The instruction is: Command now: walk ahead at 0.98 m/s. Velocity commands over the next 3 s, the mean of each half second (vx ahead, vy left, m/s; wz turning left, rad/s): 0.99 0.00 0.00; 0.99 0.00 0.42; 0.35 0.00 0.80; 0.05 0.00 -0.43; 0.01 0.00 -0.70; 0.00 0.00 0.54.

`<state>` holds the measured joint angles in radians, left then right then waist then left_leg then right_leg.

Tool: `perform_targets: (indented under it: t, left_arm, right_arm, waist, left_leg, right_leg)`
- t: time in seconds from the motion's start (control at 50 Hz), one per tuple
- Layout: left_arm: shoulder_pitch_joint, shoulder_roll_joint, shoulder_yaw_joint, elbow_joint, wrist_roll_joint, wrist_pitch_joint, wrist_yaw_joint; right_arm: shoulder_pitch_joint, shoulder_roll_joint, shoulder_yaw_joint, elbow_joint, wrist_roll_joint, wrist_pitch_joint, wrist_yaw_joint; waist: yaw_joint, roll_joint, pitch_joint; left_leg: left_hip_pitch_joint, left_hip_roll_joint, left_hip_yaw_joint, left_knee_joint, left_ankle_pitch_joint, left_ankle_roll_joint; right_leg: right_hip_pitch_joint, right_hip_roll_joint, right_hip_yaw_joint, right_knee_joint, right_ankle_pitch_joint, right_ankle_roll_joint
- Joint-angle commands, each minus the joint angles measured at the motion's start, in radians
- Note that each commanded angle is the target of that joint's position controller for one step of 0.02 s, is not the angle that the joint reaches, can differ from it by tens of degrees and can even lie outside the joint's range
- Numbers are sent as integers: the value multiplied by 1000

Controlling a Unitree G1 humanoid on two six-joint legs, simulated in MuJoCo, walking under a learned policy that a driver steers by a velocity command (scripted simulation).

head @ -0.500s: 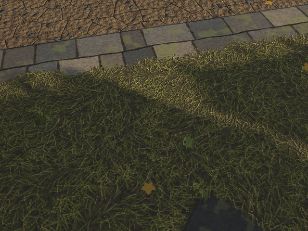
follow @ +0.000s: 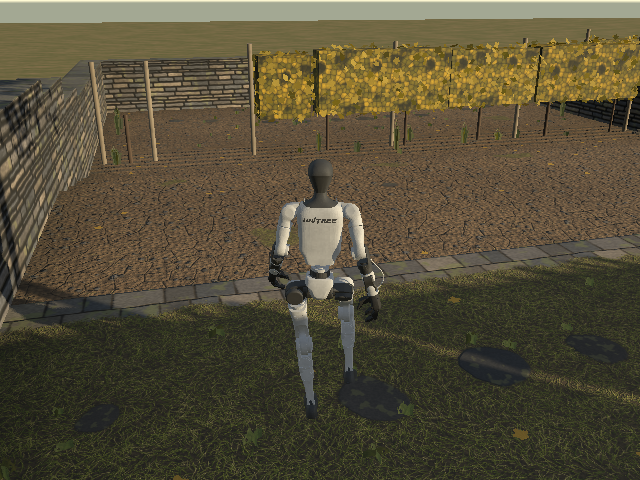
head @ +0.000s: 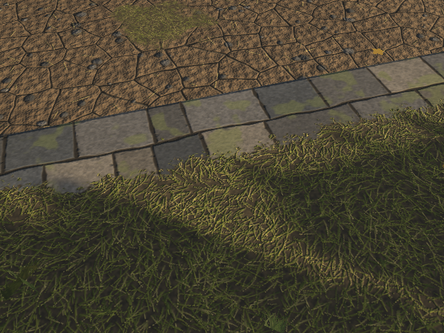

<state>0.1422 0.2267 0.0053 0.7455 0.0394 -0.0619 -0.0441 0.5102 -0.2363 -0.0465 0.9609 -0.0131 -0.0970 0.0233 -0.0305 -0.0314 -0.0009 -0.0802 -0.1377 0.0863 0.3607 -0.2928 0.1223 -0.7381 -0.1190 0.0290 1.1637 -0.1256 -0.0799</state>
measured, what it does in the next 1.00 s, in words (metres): walks ahead: right foot, then left foot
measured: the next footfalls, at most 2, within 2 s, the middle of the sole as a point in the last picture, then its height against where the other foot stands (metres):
right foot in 0.24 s outside the picture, level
left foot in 0.70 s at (198, 229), level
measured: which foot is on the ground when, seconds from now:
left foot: down 0.00-0.22, up 0.24-0.68, down 0.70-1.00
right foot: up 0.00-0.22, down 0.24-0.68, up 0.70-1.00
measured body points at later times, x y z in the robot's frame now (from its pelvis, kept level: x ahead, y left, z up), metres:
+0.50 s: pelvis +0.48 -0.02 +0.00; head +0.49 -0.02 +0.45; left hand +0.39 +0.24 -0.13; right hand +0.67 -0.26 -0.09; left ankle +0.61 +0.14 -0.66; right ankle +0.40 -0.09 -0.73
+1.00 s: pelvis +0.98 +0.05 +0.00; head +1.00 +0.05 +0.45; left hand +1.19 +0.31 -0.05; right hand +0.94 -0.24 -0.12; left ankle +0.86 +0.08 -0.73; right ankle +1.21 -0.09 -0.67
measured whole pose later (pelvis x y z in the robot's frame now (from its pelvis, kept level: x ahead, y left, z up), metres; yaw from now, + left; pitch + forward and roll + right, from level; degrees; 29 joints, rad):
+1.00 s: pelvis +0.98 +0.05 +0.00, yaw +15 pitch +1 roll +1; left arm -0.03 0.25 -0.02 0.66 0.05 -0.09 -0.03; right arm 0.54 -0.27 -0.07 0.98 0.00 -0.08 0.02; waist -0.11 -0.01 0.03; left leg 0.01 -0.16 -0.14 0.27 -0.28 0.13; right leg -0.71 -0.12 0.07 0.73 -0.03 0.03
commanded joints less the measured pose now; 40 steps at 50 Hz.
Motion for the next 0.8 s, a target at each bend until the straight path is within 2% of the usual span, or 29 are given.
perform_targets:
  t: [0.02, 0.08, 0.12, 0.14, 0.18, 0.2, 0.22, 0.24, 0.26, 0.28, 0.3, 0.32, 0.34, 0.38, 0.42, 0.46, 0.5, 0.54, 0.58, 0.6, 0.64, 0.66, 0.68, 0.7, 0.72, 0.74, 0.76, 0.78, 0.8]
  left_arm:
    - [-122, 50, -3, -86, -4, -8, -9]
    - [-222, 29, -17, -102, -20, -17, -22]
    - [-259, 47, -15, -106, -22, -18, -16]
    - [-258, 61, -10, -105, -18, -19, -10]
    - [-179, 106, 6, -87, -13, -18, 6]
    - [-40, 143, 23, -48, -16, -18, 18]
    - [168, 178, 42, 20, -20, -16, 34]
    - [364, 225, 66, 74, -5, -12, 54]
    - [392, 315, 95, 82, 36, -13, 62]
    - [372, 249, 94, 84, 8, -11, 36]
    - [274, 212, 89, 95, -1, -20, 30]
    - [233, 152, 79, 106, -3, -29, 24]
    - [214, 111, 69, 119, 3, -36, 24]
    - [223, 61, 48, 156, -7, -48, 33]
    - [249, 86, 50, 179, -28, -66, 32]
    - [272, 105, 51, 183, -32, -78, 23]
    - [284, 107, 50, 184, -41, -88, 17]
    - [346, 135, 51, 203, -57, -98, 20]
    - [364, 171, 55, 218, -52, -96, 26]
    - [376, 184, 55, 223, -46, -91, 28]
    - [385, 229, 62, 232, -20, -68, 47]
    - [375, 246, 68, 235, -4, -51, 60]
    - [340, 252, 71, 229, 8, -32, 71]
    - [318, 235, 69, 212, 17, -27, 76]
    - [416, 55, 30, 161, -17, -42, 43]
    - [364, 131, 40, 132, -33, -70, 40]
    - [220, 146, 35, 82, -33, -84, 46]
    - [152, 146, 28, 60, -19, -93, 46]
    - [115, 125, 22, 44, -3, -89, 44]
  right_arm:
    - [-53, -86, -7, -74, 18, -41, 5]
    - [31, -102, -3, -44, 33, -53, -4]
    - [56, -125, -2, -25, 24, -49, -13]
    - [61, -143, -1, -21, 17, -45, -18]
    - [56, -189, -8, -8, -7, -26, -39]
    - [41, -210, -13, -2, -23, -11, -50]
    - [-5, -229, -20, -7, -33, 5, -57]
    - [-56, -209, -18, -25, -37, 8, -56]
    - [51, -20, 22, -71, 3, -4, -25]
    - [17, -103, 9, -76, 27, -25, -24]
    - [-127, -119, 8, -122, 30, -31, -29]
    - [-183, -112, 14, -137, 20, -34, -25]
    - [-209, -92, 18, -141, 6, -25, -18]
    - [-186, -46, 30, -150, -26, 9, 8]
    - [-261, -31, 40, -188, -39, 26, 24]
    - [-401, -47, 47, -248, -37, 25, 29]
    - [-498, -45, 59, -281, -28, 14, 38]
    - [-568, -35, 68, -293, -13, 9, 47]
    - [-596, -61, 64, -302, -7, 9, 40]
    - [-597, -81, 57, -301, -14, 8, 34]
    - [-510, -124, 40, -273, -20, 9, 19]
    - [-366, -153, 25, -230, -18, 10, 10]
    - [-156, -183, 5, -156, -15, 15, -3]
    - [27, -236, -22, -110, -21, 24, -18]
    - [23, -332, -54, -102, -45, 31, -25]
    - [6, -302, -64, -96, -11, 40, -10]
    - [-82, -263, -62, -96, -12, 33, -9]
    - [-103, -206, -55, -83, -5, 29, -6]
    - [-120, -168, -46, -71, -6, 26, -11]
  waist:
    - [26, 25, 184]
    - [-13, 23, 169]
    - [-24, 45, 148]
    - [-20, 67, 117]
    - [39, 141, 24]
    - [110, 163, -52]
    - [207, 168, -141]
    - [289, 147, -228]
    - [159, -175, -336]
    - [181, -121, -408]
    - [143, -58, -190]
    - [117, 37, -91]
    - [76, 76, -20]
    - [1, 35, 32]
    - [-13, 10, 102]
    - [5, 13, 160]
    - [20, 28, 176]
    - [55, 31, 169]
    - [55, -1, 167]
    - [54, -6, 136]
    - [3, -73, 32]
    - [-67, -102, -51]
    - [-162, -102, -145]
    - [-231, -83, -226]
    - [-85, 254, -311]
    - [-102, 253, -391]
    - [-80, 144, -198]
    - [-57, 24, -120]
    - [-15, -18, -44]
  left_leg:
    - [-227, 220, -191, -347, 170, 70]
    - [-111, 228, -120, -382, 538, 26]
    - [55, 246, -89, -354, 757, 9]
    - [140, 257, -80, -300, 951, 0]
    - [270, 301, -79, -109, 1310, -14]
    - [286, 320, -83, 71, 1386, -17]
    - [245, 322, -69, 317, 1347, -11]
    - [42, 287, -61, 621, 1087, 4]
    - [-437, 111, -68, 1076, 126, -30]
    - [-597, 55, -194, 1194, -132, -2]
    - [-684, 134, -196, 1143, -10, 13]
    - [-664, 166, -186, 1079, 35, 15]
    - [-626, 195, -191, 1026, 41, 12]
    - [-558, 233, -187, 944, 36, -16]
    - [-623, 272, -151, 867, 59, -44]
    - [-657, 286, -91, 703, 182, -61]
    - [-549, 270, -42, 463, 360, -60]
    - [-426, 223, 21, 320, 500, -39]
    - [-423, 205, 19, 227, 531, -15]
    - [-416, 172, 39, 196, 490, -2]
    - [-340, 85, 80, 195, 326, 25]
    - [-203, 50, 72, 204, 251, 45]
    - [-11, 34, 67, 182, 203, 67]
    - [222, 124, -53, 238, 46, 101]
    - [536, 411, -583, 184, -91, 255]
    - [603, 456, -969, -45, -154, 322]
    - [477, 416, -811, -77, -66, 281]
    - [318, 381, -698, -90, 30, 248]
    - [164, 328, -606, -107, 100, 216]
  right_leg:
    - [28, -17, -63, -253, 197, 18]
    - [156, 43, -143, -479, 362, -10]
    - [174, 82, -166, -581, 359, -29]
    - [198, 119, -185, -608, 318, -40]
    - [290, 190, -188, -619, 158, -60]
    - [419, 210, -164, -622, 81, -77]
    - [606, 205, -144, -660, 31, -98]
    - [866, 100, -46, -614, -108, -132]
    - [1218, -222, 458, -615, -324, -268]
    - [1240, -257, 790, -816, -453, -294]
    - [1076, -210, 615, -878, -398, -253]
    - [916, -184, 498, -913, -298, -231]
    - [782, -139, 402, -939, -237, -196]
    - [606, -77, 289, -1001, -231, -154]
    - [535, -55, 216, -1069, -185, -150]
    - [487, -10, 119, -1125, -36, -146]
    - [440, 41, 25, -1142, 146, -118]
    - [474, 25, -3, -1206, 320, -99]
    - [636, -11, -27, -1199, 479, -90]
    - [737, -21, -43, -1148, 650, -79]
    - [897, -54, -90, -944, 1031, -52]
    - [909, -72, -112, -752, 1129, -40]
    - [866, -65, -142, -483, 1121, -27]
    - [673, -33, -140, -151, 896, -23]
    - [214, 134, -120, 287, -84, 30]
    - [13, 194, 21, 420, -291, 26]
    - [-81, 109, 60, 368, -175, 9]
    - [-37, 72, 54, 273, -140, 6]
    - [17, 44, 51, 194, -144, 16]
